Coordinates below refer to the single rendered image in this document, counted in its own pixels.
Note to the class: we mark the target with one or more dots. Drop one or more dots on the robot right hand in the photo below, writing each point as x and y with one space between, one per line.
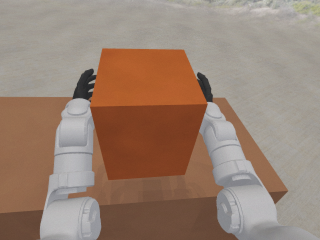
205 87

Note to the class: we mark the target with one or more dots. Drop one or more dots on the carton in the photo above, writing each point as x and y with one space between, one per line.
147 107

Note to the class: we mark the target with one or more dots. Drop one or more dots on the left robot forearm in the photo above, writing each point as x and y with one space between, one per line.
72 172

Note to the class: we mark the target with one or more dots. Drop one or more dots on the robot left hand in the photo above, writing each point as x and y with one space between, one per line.
83 86

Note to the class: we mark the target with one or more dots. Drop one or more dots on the robot left upper arm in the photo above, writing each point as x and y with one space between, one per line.
71 219

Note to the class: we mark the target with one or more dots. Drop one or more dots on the pedestal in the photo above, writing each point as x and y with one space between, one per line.
178 207

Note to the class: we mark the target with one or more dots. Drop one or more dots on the right robot forearm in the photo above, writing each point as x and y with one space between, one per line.
230 167

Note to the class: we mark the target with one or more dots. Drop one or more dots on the robot right upper arm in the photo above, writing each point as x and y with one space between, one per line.
249 213

